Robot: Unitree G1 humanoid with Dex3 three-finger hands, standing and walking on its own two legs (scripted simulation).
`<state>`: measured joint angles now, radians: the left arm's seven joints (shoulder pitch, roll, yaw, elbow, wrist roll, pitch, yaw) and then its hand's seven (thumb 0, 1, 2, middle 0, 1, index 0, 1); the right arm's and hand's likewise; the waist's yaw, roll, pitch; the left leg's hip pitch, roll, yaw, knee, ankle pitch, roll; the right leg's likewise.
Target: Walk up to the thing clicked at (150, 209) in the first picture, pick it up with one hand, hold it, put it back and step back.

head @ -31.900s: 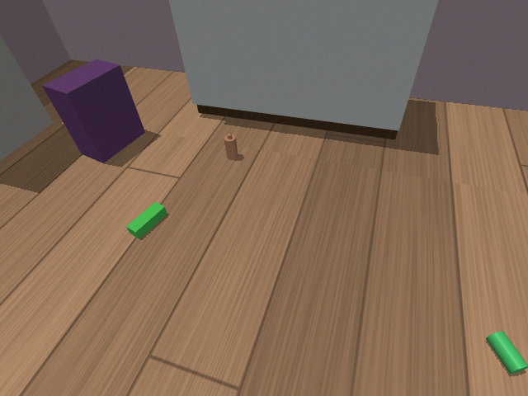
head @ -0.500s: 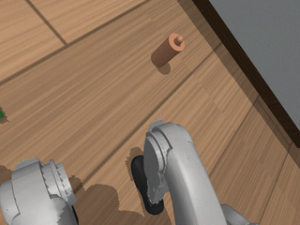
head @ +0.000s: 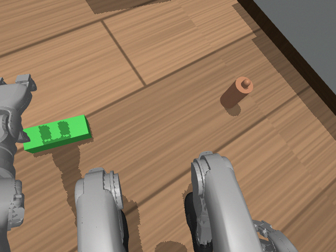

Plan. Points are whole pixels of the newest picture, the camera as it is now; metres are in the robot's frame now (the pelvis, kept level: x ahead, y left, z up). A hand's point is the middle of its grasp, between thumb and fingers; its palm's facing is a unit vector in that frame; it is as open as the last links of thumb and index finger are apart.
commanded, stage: withdraw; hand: left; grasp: from above
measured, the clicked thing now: (58, 133) +0.48 +0.32 -0.33
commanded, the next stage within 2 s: home in 0.26 s
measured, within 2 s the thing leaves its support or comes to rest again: neither
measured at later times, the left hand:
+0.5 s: hand (44, 122) +0.47 +0.32 -0.21, palm faces -0.37 -0.08 -0.93, open 13.3 cm
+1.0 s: hand (15, 153) +0.35 +0.28 -0.02, palm faces -0.24 -0.69 -0.69, open 7.8 cm
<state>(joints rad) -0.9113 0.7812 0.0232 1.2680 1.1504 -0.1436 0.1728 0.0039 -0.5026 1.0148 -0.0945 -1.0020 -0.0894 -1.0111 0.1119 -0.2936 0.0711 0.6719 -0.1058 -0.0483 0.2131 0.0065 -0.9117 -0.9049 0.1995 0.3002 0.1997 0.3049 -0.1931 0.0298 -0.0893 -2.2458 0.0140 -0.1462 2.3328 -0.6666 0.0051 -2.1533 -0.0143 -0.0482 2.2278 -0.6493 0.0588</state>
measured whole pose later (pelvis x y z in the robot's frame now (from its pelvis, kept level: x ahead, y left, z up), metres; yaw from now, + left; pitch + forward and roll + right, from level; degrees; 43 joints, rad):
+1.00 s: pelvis +0.01 +0.00 +0.10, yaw +3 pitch +34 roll -7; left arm -0.33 0.51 0.10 0.55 0.47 0.05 -0.01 0.01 0.78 0.89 -0.21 -0.33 -0.21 -0.33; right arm 0.11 -0.29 -0.02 0.59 -0.01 -0.01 0.09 0.01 -0.91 -0.90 0.20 0.30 0.20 0.30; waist -0.07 0.03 -0.19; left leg -1.95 0.03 -0.10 2.02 -0.66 0.00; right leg -1.89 -0.03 -0.04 1.94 -0.64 0.05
